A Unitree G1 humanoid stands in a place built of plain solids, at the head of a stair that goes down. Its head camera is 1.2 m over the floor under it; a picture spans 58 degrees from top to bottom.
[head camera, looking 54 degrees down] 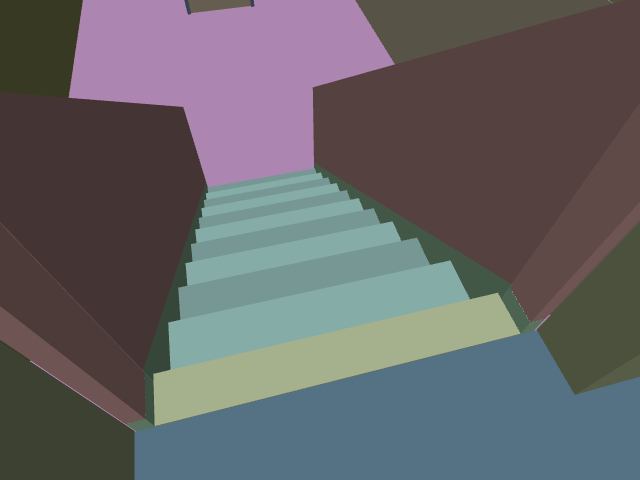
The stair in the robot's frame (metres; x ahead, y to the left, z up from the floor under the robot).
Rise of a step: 0.19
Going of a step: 0.25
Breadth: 1.06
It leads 14 degrees to the left of straight ahead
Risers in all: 11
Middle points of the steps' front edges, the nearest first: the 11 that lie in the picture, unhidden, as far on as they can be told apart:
0.54 -0.05 0.00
0.78 0.02 -0.18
1.03 0.08 -0.37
1.27 0.14 -0.56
1.51 0.20 -0.74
1.76 0.26 -0.93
2.00 0.32 -1.11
2.24 0.38 -1.30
2.49 0.44 -1.49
2.73 0.50 -1.67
2.97 0.57 -1.86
